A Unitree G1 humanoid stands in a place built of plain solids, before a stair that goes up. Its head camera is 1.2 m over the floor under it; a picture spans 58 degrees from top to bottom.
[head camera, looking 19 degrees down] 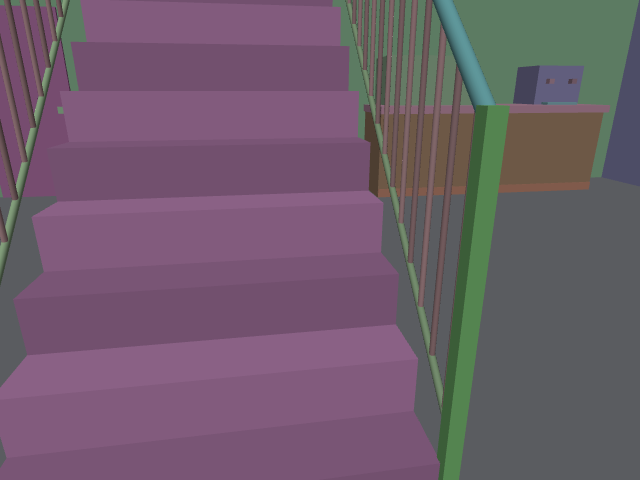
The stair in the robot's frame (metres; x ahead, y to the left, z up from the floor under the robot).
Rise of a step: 0.20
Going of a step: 0.21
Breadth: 1.22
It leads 9 degrees to the left of straight ahead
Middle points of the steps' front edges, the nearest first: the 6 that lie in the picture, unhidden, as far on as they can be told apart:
1.06 0.29 0.41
1.27 0.33 0.61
1.48 0.36 0.80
1.70 0.40 1.00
1.91 0.43 1.20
2.12 0.46 1.40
